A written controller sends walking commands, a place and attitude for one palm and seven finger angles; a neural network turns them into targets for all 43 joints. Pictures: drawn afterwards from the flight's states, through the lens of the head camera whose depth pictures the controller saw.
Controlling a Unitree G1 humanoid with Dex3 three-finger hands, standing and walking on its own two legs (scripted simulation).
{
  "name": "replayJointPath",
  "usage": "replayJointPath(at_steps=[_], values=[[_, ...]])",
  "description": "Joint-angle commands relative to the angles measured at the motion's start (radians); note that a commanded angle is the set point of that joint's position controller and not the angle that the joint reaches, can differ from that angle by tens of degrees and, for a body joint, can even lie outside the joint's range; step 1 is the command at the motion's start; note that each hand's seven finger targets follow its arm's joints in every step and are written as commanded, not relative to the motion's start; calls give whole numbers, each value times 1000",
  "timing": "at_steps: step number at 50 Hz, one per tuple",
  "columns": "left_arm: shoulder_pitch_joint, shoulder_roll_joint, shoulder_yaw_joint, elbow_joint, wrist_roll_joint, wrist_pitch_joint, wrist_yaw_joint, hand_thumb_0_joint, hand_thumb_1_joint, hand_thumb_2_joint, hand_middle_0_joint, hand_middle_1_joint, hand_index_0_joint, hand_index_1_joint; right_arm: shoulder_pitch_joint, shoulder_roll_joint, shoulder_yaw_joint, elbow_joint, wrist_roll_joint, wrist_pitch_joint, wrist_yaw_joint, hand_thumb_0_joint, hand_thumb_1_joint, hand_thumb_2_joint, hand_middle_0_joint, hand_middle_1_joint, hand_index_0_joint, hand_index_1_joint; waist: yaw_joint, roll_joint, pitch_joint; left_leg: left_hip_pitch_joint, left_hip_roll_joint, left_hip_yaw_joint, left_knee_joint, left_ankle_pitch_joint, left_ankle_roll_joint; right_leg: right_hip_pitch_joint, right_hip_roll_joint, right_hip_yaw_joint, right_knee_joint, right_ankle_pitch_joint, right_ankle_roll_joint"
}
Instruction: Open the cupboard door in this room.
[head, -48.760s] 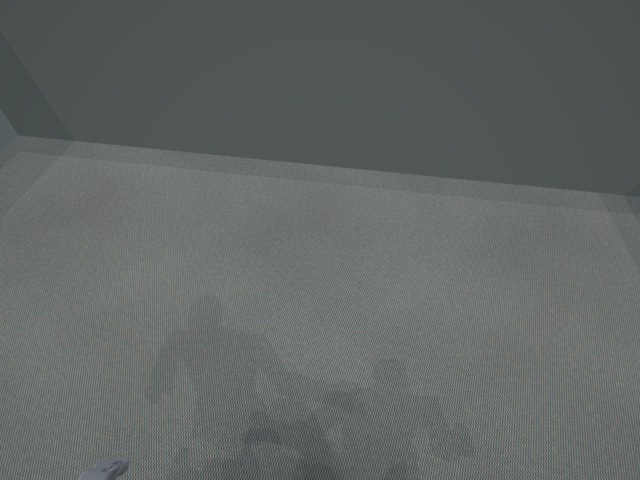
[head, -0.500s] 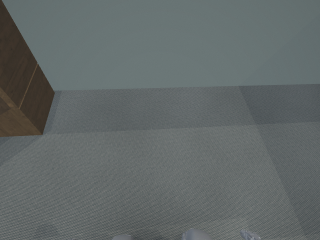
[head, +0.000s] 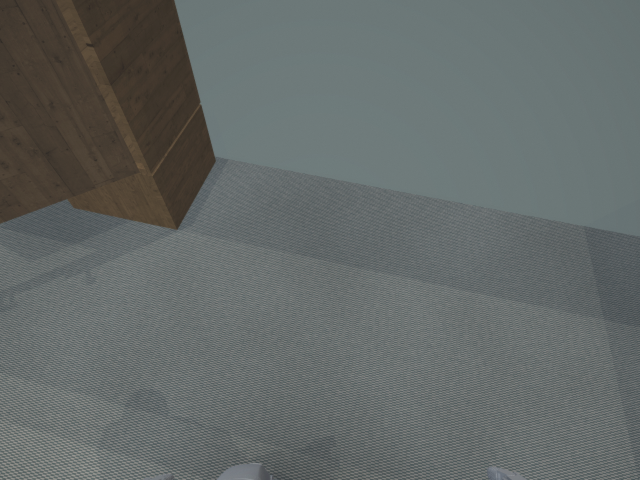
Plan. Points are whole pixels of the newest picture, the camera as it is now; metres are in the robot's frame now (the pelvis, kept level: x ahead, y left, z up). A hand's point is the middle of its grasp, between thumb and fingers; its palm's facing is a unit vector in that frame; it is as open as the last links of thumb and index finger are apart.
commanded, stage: turn to face it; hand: left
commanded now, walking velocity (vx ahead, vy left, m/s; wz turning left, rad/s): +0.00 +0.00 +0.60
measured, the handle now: out of the picture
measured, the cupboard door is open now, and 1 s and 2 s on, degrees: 46 46 46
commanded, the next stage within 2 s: take the last steps up to it in 0.94 s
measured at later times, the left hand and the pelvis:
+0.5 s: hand out of the picture +0.04 +0.18 -0.15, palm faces +0.29 -0.92 -0.28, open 7.4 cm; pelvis +0.01 -0.03 +0.00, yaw +18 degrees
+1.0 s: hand out of the picture -0.02 +0.18 -0.16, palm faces +0.50 -0.82 -0.27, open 7.4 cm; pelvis +0.02 -0.04 +0.00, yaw +29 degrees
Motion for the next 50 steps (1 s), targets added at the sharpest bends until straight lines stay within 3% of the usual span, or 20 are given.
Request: replayJointPath(at_steps=[1, 2, 5, 12, 15, 16, 17, 18, 21, 24, 28, 31, 32, 33, 34, 38, 46, 48, 49, 50], values=[[5, 133, 58, -104, -20, -5, 1, 0, 900, 900, -200, -300, -200, -300, 163, -252, -61, -55, -14, -47, -16, 0, -900, -900, 200, 300, 200, 300, -79, 363, -251, 409, 360, -469, -291, 655, 202, -327, 8, 15, 378, -182, 69], [-81, 133, 39, -139, -8, 7, 8, 0, 900, 900, -200, -300, -200, -300, 226, -286, -65, -35, -11, -37, -24, 0, -900, -900, 200, 300, 200, 300, -107, 296, -229, 347, 441, -510, -307, 694, 289, -373, 31, 131, 508, -332, 56], [-105, 132, 52, -98, -11, 16, 7, 0, 900, 900, -200, -300, -200, -300, 94, -213, -45, -61, -15, -46, -51, 0, -900, -900, 200, 300, 200, 300, -46, 289, -156, 168, 297, -410, -340, 466, 240, -358, 36, 220, 571, -161, 53], [-63, 107, 44, -80, -15, 10, -1, 0, 900, 900, -200, -300, -200, -300, 53, -199, -47, -61, -16, -44, -47, 0, -900, -900, 200, 300, 200, 300, -19, 216, -189, 140, 205, -361, -294, 480, 197, -156, 125, 168, 206, -107, 45], [37, 125, 53, -59, -18, 0, 5, 0, 900, 900, -200, -300, -200, -300, -7, -191, -49, -80, -8, -33, -44, 0, -900, -900, 200, 300, 200, 300, 36, 192, -190, -5, 150, -367, -222, 371, 149, 73, 144, 152, -79, 65, 35], [70, 177, 66, -55, -9, -9, 12, 0, 900, 900, -200, -300, -200, -300, -14, -154, -46, -94, 0, -30, -39, 0, -900, -900, 200, 300, 200, 300, 57, 59, -184, -129, 74, -311, -124, 199, 94, 186, 37, 252, -231, 55, 8], [83, 266, 83, -58, 6, -16, 20, 0, 900, 900, -200, -300, -200, -300, -12, -91, -38, -113, 5, -30, -31, 0, -900, -900, 200, 300, 200, 300, 69, -222, -172, -287, -66, -141, 96, -94, 15, 241, -222, 517, -334, 76, -96], [64, 280, 74, -69, 2, -10, 20, 0, 900, 900, -200, -300, -200, -300, -31, -111, -39, -124, -4, -29, -23, 0, -900, -900, 200, 300, 200, 300, 70, -209, -150, -254, -48, -129, 343, -226, 16, 110, -336, 543, -349, 134, -182], [-43, 171, 45, -88, -8, -18, 25, 0, 900, 900, -200, -300, -200, -300, -14, -101, -40, -72, -8, -9, -14, 0, -900, -900, 200, 300, 200, 300, 2, -181, -94, -260, 20, -130, 555, -76, -3, 38, -187, 322, -272, 338, -153], [-2, 176, 50, -77, 0, -24, 27, 0, 900, 900, -200, -300, -200, -300, -34, -52, -19, -70, 1, -12, -7, 0, -900, -900, 200, 300, 200, 300, 20, -146, -134, -198, 19, -53, 327, -86, -19, 135, -163, 194, -204, 582, -134], [65, 220, 66, -40, 6, -22, 23, 0, 900, 900, -200, -300, -200, -300, -63, -33, -5, -78, 6, -24, -6, 0, -900, -900, 200, 300, 200, 300, 55, -148, -145, -88, -8, 6, 77, -85, -4, 168, -190, 177, -147, 658, -134], [39, 224, 71, -31, -7, -18, 15, 0, 900, 900, -200, -300, -200, -300, 26, -64, -6, -51, 2, -37, -13, 0, -900, -900, 200, 300, 200, 300, 2, -119, -181, 113, -15, 15, -186, 125, 16, 84, -163, 117, -35, 560, -65], [28, 198, 67, -38, -13, -14, 11, 0, 900, 900, -200, -300, -200, -300, 80, -112, -19, -42, -1, -46, -14, 0, -900, -900, 200, 300, 200, 300, -29, 9, -227, 266, 66, -72, -278, 296, 47, -22, -127, 74, 103, 430, -15], [31, 128, 52, -73, -21, -7, 5, 0, 900, 900, -200, -300, -200, -300, 141, -226, -45, -37, -13, -54, -22, 0, -900, -900, 200, 300, 200, 300, -57, 329, -248, 402, 341, -425, -291, 667, 187, -284, 12, 30, 316, -117, 60], [-31, 116, 35, -99, -11, 5, 10, 0, 900, 900, -200, -300, -200, -300, 191, -267, -51, -20, -13, -42, -32, 0, -900, -900, 200, 300, 200, 300, -86, 314, -235, 321, 433, -470, -315, 713, 288, -307, 40, 131, 447, -333, 48], [-49, 106, 43, -35, -10, 20, 1, 0, 900, 900, -200, -300, -200, -300, 63, -167, -19, -39, -18, -56, -61, 0, -900, -900, 200, 300, 200, 300, -17, 231, -143, 154, 278, -335, -343, 521, 229, -293, 51, 205, 506, -139, 39], [48, 80, 33, 17, -16, 9, 0, 0, 900, 900, -200, -300, -200, -300, 31, -157, -18, -18, -12, -43, -57, 0, -900, -900, 200, 300, 200, 300, 21, 190, -170, 73, 205, -292, -288, 411, 183, 5, 140, 130, 35, 7, 26], [113, 139, 44, 34, -8, -13, 10, 0, 900, 900, -200, -300, -200, -300, 18, -104, -12, -22, 2, -44, -49, 0, -900, -900, 200, 300, 200, 300, 55, 34, -183, -50, 90, -210, -136, 200, 93, 174, 22, 255, -240, 127, -2], [99, 223, 58, 35, 2, -20, 16, 0, 900, 900, -200, -300, -200, -300, 35, -42, -2, -38, 8, -42, -41, 0, -900, -900, 200, 300, 200, 300, 41, -224, -144, -176, -43, -83, 37, -58, 27, 194, -198, 484, -323, 188, -100], [102, 246, 54, 19, 1, -18, 13, 0, 900, 900, -200, -300, -200, -300, -2, -70, -6, -52, 4, -35, -35, 0, -900, -900, 200, 300, 200, 300, 68, -191, -133, -138, -39, -111, 226, -215, 31, 67, -291, 515, -342, 225, -188]])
